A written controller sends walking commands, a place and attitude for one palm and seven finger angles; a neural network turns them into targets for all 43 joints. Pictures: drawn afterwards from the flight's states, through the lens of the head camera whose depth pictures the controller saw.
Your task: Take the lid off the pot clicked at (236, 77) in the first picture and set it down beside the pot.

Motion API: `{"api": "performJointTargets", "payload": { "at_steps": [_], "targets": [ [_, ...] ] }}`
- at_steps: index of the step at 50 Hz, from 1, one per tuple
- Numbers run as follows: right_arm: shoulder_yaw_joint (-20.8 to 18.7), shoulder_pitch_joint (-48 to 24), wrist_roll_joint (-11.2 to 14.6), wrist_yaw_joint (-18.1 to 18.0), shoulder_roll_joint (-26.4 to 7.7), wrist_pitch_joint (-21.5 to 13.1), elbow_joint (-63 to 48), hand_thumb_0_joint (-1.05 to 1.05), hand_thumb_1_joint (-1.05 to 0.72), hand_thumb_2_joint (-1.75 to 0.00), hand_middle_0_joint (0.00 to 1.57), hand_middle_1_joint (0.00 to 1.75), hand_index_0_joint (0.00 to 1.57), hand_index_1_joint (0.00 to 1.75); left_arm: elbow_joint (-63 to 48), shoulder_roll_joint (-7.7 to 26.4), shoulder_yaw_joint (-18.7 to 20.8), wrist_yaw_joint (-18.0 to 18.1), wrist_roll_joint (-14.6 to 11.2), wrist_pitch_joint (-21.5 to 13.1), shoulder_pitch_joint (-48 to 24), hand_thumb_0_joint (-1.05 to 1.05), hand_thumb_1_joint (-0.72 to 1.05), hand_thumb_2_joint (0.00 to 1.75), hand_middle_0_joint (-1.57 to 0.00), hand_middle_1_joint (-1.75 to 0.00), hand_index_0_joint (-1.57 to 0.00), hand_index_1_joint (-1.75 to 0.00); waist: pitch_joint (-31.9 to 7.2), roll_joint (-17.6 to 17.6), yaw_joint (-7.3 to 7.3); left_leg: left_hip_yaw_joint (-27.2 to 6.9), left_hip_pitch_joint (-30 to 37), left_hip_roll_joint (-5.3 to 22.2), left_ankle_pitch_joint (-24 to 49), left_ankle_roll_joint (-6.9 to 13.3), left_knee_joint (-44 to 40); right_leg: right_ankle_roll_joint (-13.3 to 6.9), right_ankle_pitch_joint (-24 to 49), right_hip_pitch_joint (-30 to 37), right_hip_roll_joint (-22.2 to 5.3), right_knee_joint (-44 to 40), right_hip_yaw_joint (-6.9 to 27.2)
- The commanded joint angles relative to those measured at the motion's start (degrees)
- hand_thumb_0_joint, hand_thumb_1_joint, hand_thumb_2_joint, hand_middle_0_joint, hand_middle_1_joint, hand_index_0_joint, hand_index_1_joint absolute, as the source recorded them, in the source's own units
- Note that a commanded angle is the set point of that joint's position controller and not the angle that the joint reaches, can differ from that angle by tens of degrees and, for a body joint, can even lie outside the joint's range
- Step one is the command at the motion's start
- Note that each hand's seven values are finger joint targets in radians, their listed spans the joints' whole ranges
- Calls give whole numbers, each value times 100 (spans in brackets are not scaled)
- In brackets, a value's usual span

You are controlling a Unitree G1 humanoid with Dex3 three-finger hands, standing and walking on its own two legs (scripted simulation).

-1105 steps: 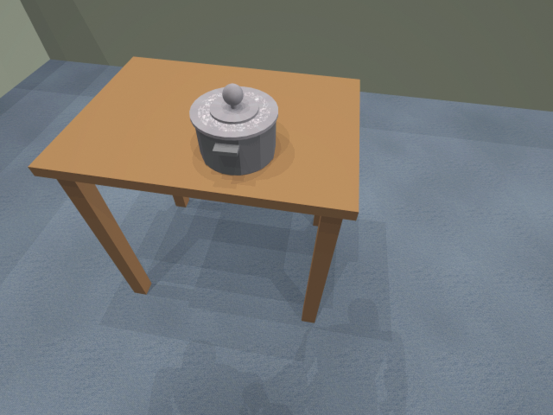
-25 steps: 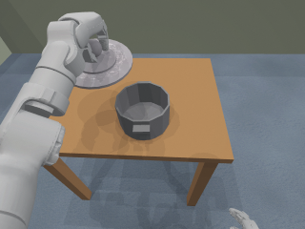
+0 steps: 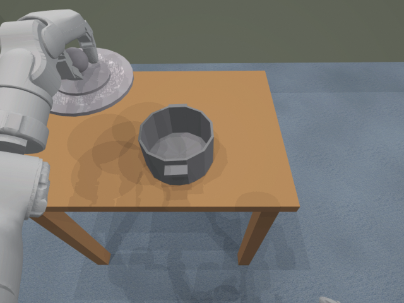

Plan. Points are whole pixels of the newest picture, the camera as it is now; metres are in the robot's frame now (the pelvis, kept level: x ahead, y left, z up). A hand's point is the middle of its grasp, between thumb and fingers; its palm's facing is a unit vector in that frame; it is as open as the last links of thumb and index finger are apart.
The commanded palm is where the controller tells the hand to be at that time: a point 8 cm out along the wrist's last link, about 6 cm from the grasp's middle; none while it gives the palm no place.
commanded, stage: move the lid sideways beside the pot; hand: left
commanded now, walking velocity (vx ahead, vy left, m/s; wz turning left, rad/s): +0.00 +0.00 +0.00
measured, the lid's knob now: (75, 60) +0.51 +0.22 +0.22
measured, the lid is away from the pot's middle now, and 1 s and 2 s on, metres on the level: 0.17 0.24 0.23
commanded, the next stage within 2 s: lower the lid onto the table in 0.72 s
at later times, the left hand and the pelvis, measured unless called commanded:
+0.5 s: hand (35, 69) +0.47 +0.27 +0.23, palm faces -0.26 -0.04 -0.96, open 7.3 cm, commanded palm +0.47 +0.27 +0.30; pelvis +0.00 +0.00 +0.00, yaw +1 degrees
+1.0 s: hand (30, 70) +0.47 +0.29 +0.23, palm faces -0.27 -0.07 -0.96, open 7.3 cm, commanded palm +0.46 +0.28 +0.29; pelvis +0.00 +0.00 +0.00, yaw +1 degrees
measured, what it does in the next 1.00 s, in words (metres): stands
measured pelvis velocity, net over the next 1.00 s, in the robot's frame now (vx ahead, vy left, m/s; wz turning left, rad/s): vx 0.00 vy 0.00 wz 0.01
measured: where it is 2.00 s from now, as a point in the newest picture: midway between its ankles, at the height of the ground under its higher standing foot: outside the picture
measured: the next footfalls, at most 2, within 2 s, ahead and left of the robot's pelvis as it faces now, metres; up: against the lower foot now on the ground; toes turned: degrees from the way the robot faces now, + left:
none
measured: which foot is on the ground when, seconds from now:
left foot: down 0.00-1.00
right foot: down 0.00-1.00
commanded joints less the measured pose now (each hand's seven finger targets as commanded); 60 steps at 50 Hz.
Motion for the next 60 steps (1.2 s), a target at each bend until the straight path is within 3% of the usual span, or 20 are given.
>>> {"api": "performJointTargets", "payload": {
  "at_steps": [1,3,6,10,14,20,24,27,28,31,35,38,42,45,47,50,53,54,57,60],
  "targets": [
    [-290,-225,11,-9,-764,-167,-697,0,-90,-90,20,30,20,30,-1380,1612,601,248,7,-35,-3399,0,72,89,-97,-106,-89,-104,-2628,171,10,-676,2119,109,2664,48,264,-404,1783,35,364,-68,81],
    [-270,-246,56,-9,-779,-105,-663,0,-90,-90,20,30,20,30,-1113,1552,533,184,-16,24,-3283,0,72,89,-97,-106,-89,-104,-2286,10,-8,-638,1920,111,2412,55,225,-402,1689,-59,376,-80,22],
    [-276,-304,33,3,-803,-70,-735,0,-90,-90,20,30,20,30,-1488,1875,734,198,-8,-25,-3358,0,72,89,-97,-106,-89,-104,-2606,105,42,-644,2020,93,2623,56,274,-400,1848,106,361,-42,64],
    [-276,-307,64,3,-820,-7,-739,0,-90,-90,20,30,20,30,-1494,1677,524,167,-62,-76,-3287,0,72,89,-97,-106,-89,-104,-2613,191,-8,-693,2147,118,3029,46,355,-403,1938,-18,354,-48,37],
    [-234,-345,49,-6,-800,42,-736,0,-90,-90,20,30,20,30,-1368,2162,891,151,9,-131,-3294,0,72,89,-97,-106,-89,-104,-2709,90,56,-664,2064,107,2949,65,346,-384,1959,104,374,-3,33],
    [-227,-315,106,-24,-861,133,-677,0,-90,-90,20,30,20,30,-1116,1938,573,136,-64,-197,-3284,0,72,89,-97,-106,-89,-104,-2464,140,-22,-631,1922,121,2659,43,321,-390,1734,-53,346,-66,-20],
    [-209,-314,69,-72,-810,108,-703,0,-90,-90,20,30,20,30,-1468,2400,863,177,65,-359,-3620,0,72,89,-97,-106,-89,-104,-2918,353,37,-636,2113,116,2699,71,325,-377,1774,142,361,-43,25],
    [-220,-211,73,-86,-799,98,-596,0,-90,-90,20,30,20,30,-1201,2012,589,146,-9,-418,-3508,0,72,89,-97,-106,-89,-104,-2596,388,-43,-673,2142,143,2714,65,339,-367,1597,-163,397,-123,-35],
    [-222,-161,86,-86,-826,114,-571,0,-90,-90,20,30,20,30,-1087,2352,884,155,-12,-427,-3344,0,72,89,-97,-106,-89,-104,-2592,209,10,-681,2044,153,2612,65,314,-370,1590,-27,403,-112,-40],
    [-207,-184,79,-93,-847,139,-595,0,-90,-90,20,30,20,30,-1021,2552,981,169,15,-525,-3292,0,72,89,-97,-106,-89,-104,-2604,227,38,-654,1884,133,2526,58,275,-382,1610,91,380,-94,-24],
    [-240,-115,113,-92,-897,164,-548,0,-90,-90,20,30,20,30,-780,2197,676,128,-84,-527,-3116,0,72,89,-97,-106,-89,-104,-2298,212,-31,-623,1772,142,2337,67,270,-395,1507,-56,359,-177,-68],
    [-238,-106,95,-112,-868,157,-558,0,-90,-90,20,30,20,30,-1021,2497,883,137,-8,-578,-3347,0,72,89,-97,-106,-89,-104,-2521,202,9,-626,1852,142,2248,96,240,-387,1500,62,398,-148,-47],
    [-294,-83,54,-94,-849,61,-576,0,-90,-90,20,30,20,30,-1563,2424,907,168,2,-599,-3617,0,72,89,-97,-106,-89,-104,-2929,743,-7,-770,2429,171,3061,66,384,-395,1589,-152,438,-117,-29],
    [-279,40,95,-73,-929,100,-535,0,-90,-90,20,30,20,30,-748,2552,1085,142,-102,-541,-2792,0,72,89,-97,-106,-89,-104,-2465,335,13,-722,1924,146,2694,39,311,-410,1558,-72,395,-155,-65],
    [-252,-61,105,-51,-886,139,-525,0,-90,-90,20,30,20,30,-480,2298,886,82,-81,-494,-2801,0,72,89,-97,-106,-89,-104,-2149,2,27,-630,1610,144,2187,57,237,-381,1456,-84,409,-134,-99],
    [-310,-122,99,-19,-928,141,-601,0,-90,-90,20,30,20,30,-1109,2139,691,134,-86,-486,-3137,0,72,89,-97,-106,-89,-104,-2411,348,6,-667,1883,166,2489,42,302,-415,1503,-170,368,-118,-69],
    [-294,-110,48,-48,-859,128,-696,0,-90,-90,20,30,20,30,-1478,2623,1100,199,72,-570,-3210,0,72,89,-97,-106,-89,-104,-2920,325,54,-715,2118,165,2758,64,334,-392,1616,37,426,-67,-25],
    [-296,-129,45,-67,-867,120,-690,0,-90,-90,20,30,20,30,-1399,2772,1248,204,58,-597,-3133,0,72,89,-97,-106,-89,-104,-2929,305,65,-686,2089,158,2686,81,344,-387,1620,77,415,-73,-1],
    [-276,-67,68,-73,-857,147,-606,0,-90,-90,20,30,20,30,-728,2375,1001,167,-75,-632,-2744,0,72,89,-97,-106,-89,-104,-2316,111,-3,-675,1778,162,2324,69,282,-377,1406,-171,427,-133,-82],
    [-300,-123,81,-59,-936,158,-675,0,-90,-90,20,30,20,30,-963,2635,1108,206,-106,-672,-2814,0,72,89,-97,-106,-89,-104,-2467,303,44,-636,1746,142,2225,63,298,-413,1466,-33,359,-103,-28]
  ]
}}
